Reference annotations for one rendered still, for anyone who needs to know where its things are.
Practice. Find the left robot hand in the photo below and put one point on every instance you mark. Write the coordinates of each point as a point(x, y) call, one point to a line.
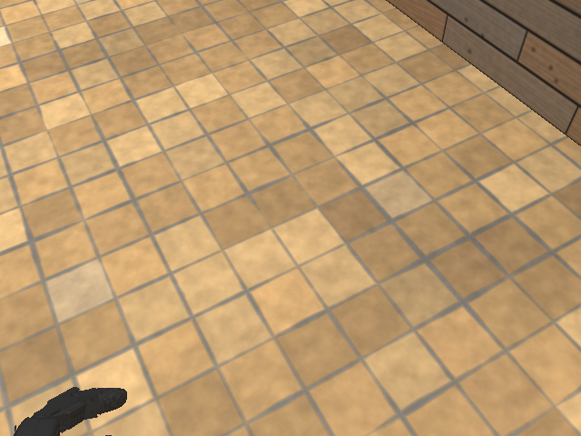
point(69, 408)

